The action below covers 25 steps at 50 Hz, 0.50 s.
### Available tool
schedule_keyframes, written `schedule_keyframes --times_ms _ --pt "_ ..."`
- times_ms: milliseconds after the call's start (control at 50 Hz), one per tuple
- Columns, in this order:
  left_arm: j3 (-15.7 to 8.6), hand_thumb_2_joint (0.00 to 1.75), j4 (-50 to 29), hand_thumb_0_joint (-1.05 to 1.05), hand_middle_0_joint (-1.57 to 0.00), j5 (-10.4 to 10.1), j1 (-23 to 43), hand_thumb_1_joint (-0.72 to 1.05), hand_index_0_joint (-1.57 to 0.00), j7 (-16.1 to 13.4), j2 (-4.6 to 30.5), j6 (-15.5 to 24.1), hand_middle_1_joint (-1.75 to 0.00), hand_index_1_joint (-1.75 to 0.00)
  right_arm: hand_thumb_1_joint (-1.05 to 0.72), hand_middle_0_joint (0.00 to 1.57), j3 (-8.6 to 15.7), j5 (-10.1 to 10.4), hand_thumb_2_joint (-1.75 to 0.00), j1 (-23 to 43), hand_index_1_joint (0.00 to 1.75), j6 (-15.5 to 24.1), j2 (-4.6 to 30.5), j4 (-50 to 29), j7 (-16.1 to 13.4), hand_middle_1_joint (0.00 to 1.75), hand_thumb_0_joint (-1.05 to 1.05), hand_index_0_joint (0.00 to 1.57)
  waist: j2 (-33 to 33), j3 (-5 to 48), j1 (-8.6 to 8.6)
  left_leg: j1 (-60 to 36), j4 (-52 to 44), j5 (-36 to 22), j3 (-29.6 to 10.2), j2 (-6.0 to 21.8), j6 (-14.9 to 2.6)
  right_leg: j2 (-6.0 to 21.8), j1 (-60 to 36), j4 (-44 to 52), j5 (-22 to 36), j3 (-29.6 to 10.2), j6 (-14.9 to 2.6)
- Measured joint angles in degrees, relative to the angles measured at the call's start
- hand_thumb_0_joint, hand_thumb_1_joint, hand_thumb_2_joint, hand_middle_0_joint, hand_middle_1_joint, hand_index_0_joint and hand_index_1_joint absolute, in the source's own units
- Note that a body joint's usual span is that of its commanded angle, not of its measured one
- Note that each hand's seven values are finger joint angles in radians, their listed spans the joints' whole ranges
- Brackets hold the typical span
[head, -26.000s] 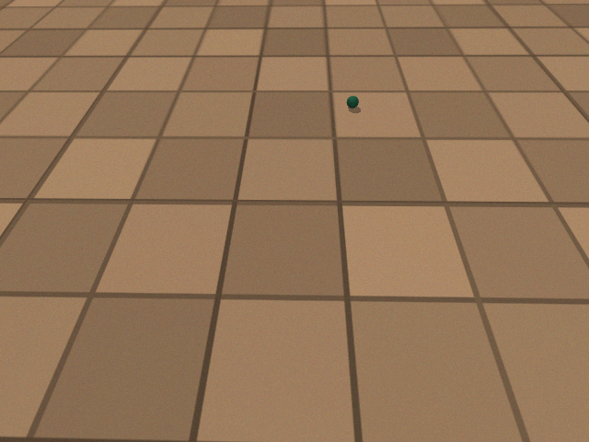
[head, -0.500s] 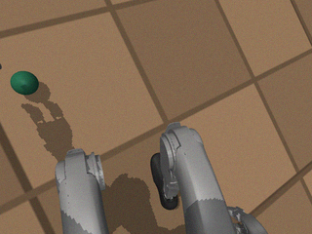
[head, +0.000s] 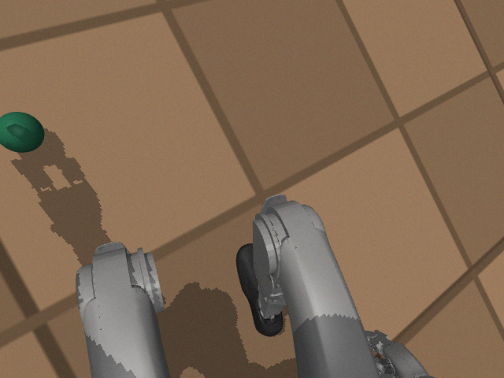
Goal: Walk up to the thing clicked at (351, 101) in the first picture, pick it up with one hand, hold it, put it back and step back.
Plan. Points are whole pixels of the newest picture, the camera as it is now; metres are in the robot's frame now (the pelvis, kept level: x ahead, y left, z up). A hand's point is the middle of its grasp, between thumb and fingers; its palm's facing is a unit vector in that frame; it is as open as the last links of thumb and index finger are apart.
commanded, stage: rise first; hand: left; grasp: from above
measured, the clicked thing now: (20, 132) +0.54 +0.27 -0.30
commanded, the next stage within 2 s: approach in 1.24 s
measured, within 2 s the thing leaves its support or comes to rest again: neither
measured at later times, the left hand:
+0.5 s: hand out of the picture +0.49 +0.32 -0.18, palm faces -0.46 -0.06 -0.88, open 12.6 cm
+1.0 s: hand out of the picture +0.49 +0.32 -0.18, palm faces -0.46 -0.06 -0.89, open 11.7 cm
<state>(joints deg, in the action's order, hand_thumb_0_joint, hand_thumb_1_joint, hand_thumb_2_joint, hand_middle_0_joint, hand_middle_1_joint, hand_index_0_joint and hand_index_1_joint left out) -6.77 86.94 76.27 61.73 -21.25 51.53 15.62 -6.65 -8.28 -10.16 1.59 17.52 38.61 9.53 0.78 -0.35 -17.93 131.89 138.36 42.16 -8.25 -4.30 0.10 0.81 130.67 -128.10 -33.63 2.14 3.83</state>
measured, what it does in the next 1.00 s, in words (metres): stands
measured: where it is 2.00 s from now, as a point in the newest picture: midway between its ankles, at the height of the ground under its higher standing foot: (208, 335)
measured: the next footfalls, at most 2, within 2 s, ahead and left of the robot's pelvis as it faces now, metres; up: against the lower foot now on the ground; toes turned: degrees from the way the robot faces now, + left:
none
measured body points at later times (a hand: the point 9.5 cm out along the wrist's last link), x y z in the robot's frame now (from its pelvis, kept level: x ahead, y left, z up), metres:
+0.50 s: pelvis +0.00 +0.01 +0.00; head +0.26 +0.10 +0.35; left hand +0.51 +0.32 -0.13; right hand +0.01 -0.27 -0.07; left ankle +0.06 +0.11 -0.30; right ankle +0.13 -0.14 -0.30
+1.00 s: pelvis +0.00 +0.00 +0.00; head +0.26 +0.09 +0.35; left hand +0.51 +0.32 -0.13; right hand +0.02 -0.27 -0.08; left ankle +0.06 +0.11 -0.30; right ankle +0.13 -0.14 -0.30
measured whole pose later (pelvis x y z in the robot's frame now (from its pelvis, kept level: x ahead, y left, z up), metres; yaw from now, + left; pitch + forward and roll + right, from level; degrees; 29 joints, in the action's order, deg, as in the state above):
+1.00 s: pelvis +0.00 +0.00 +0.00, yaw -1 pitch +35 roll -12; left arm -5.6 86.8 76.5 62.9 -19.3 53.1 15.2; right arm -8.1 -7.8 -11.7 1.4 18.3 36.4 9.4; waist 0.6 -0.3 -19.1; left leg 133.2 138.8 41.0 -8.4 -4.2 -0.6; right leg 0.8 131.2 -127.8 -32.5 2.5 3.4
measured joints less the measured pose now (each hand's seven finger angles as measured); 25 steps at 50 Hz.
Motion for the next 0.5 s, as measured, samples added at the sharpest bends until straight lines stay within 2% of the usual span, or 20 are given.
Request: schedule_keyframes --times_ms 320,500 --pt "0.86 0.87 1.48 0.0 -0.28 0.53 1.98 -0.34 -0.26 0.77 2.06 -0.25 -0.85 -0.86 -0.91 0.2 -1.86 0.42 -0.91 -1.41 0.3 -0.49 0.44 -0.93 -0.13 0.3 0.0 0.2 -0.02 -0.12 -1.67 1.3 0.71 -0.87 -0.12 0.11 -0.77 -0.22 0.58 0.11 0.85 0.3 -0.28" --pt "0.76 0.82 0.47 0.0 -0.32 0.58 0.99 -0.28 -0.31 1.45 2.2 -0.43 -0.81 -0.82 -0.91 0.2 -1.84 0.37 -0.9 -2.25 0.3 -0.55 0.38 -1.45 -0.1 0.3 0.0 0.2 0.06 -0.13 -1.63 1.49 0.85 -1.06 -0.07 -0.01 -0.87 -0.08 0.54 0.05 0.89 0.35 -0.75"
